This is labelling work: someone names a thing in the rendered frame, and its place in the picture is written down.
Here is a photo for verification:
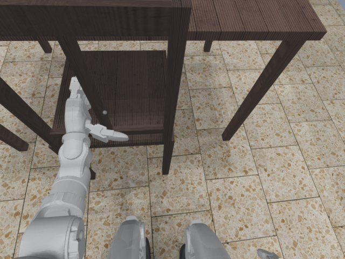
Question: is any robot left thigh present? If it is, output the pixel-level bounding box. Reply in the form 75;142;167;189
107;220;146;259

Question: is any robot thigh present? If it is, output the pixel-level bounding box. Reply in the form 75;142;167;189
107;220;146;259
184;223;231;259

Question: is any robot right thigh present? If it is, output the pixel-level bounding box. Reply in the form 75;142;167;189
184;223;231;259

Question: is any chair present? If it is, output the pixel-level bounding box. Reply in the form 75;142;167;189
0;0;192;180

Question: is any left robot forearm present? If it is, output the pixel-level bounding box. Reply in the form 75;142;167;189
19;132;93;257

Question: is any table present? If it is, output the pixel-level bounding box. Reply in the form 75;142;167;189
0;0;327;152

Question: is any robot left hand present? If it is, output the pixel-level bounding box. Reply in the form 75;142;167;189
65;77;129;143

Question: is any left robot upper arm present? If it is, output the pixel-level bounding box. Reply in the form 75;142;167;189
13;215;86;259

